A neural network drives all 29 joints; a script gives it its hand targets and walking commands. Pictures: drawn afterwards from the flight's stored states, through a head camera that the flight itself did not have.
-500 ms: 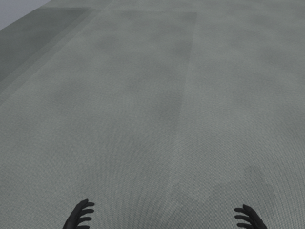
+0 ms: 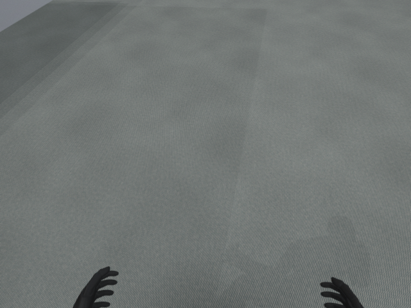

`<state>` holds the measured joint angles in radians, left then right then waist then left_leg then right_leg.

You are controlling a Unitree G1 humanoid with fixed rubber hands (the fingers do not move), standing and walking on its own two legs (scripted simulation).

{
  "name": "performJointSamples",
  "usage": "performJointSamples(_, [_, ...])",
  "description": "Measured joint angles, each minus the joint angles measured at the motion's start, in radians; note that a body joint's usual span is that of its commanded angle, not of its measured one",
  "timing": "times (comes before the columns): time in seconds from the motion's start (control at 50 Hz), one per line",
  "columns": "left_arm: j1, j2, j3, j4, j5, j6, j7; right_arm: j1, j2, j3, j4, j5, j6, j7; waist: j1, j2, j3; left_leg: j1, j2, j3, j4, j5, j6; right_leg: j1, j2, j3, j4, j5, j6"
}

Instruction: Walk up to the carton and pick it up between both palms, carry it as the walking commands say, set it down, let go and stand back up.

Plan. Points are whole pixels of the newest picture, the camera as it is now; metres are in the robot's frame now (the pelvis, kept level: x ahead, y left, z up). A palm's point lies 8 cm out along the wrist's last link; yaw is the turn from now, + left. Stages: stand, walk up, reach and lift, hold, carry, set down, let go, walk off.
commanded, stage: stand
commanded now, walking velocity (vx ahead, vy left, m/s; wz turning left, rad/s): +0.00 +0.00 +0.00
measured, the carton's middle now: out of the picture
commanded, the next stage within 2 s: walk up in 1.26 s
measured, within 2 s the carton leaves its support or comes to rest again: neither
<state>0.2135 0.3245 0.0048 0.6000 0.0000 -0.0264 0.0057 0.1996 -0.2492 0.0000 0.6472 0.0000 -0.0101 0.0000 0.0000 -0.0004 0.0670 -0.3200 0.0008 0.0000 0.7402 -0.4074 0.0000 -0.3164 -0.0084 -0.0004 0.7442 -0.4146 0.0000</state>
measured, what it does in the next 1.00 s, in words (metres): stands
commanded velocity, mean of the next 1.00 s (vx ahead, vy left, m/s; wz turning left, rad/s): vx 0.00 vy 0.00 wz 0.00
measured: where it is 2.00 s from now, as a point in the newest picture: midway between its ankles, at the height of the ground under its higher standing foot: outside the picture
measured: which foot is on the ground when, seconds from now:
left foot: down 0.00-1.00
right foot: down 0.00-1.00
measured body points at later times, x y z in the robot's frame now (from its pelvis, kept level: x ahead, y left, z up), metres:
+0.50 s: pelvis +0.00 +0.00 +0.00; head +0.02 +0.00 +0.45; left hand +0.16 +0.27 -0.08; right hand +0.14 -0.25 -0.10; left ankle -0.01 +0.12 -0.71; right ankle -0.01 -0.12 -0.71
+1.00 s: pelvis +0.00 +0.00 +0.00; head +0.01 +0.00 +0.45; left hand +0.16 +0.28 -0.08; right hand +0.13 -0.26 -0.11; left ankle -0.01 +0.12 -0.71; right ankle -0.01 -0.12 -0.71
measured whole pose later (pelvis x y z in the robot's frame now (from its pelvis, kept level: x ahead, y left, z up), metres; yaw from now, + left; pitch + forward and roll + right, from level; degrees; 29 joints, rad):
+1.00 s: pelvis +0.00 +0.00 +0.00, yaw +0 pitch -1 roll +0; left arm 0.21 0.34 0.00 0.60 0.00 -0.03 0.01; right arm 0.20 -0.27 0.00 0.72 0.00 -0.02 0.00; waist 0.00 0.00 0.04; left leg -0.32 0.00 0.00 0.74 -0.40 0.00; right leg -0.32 -0.01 0.00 0.74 -0.41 0.00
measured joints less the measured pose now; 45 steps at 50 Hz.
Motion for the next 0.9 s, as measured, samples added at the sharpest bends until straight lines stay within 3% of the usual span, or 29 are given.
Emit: performJointSamples(0.9, [0.000, 0.010, 0.000, 0.000, 0.000, -0.004, 0.000, 0.000, -0.019, 0.000, 0.069, 0.000, -0.006, 0.000, 0.000, 0.000, -0.021, 0.000, 0.000, 0.000, 0.000, 0.003, 0.000, 0.000, 0.000, 0.000, 0.000, 0.002, 0.000])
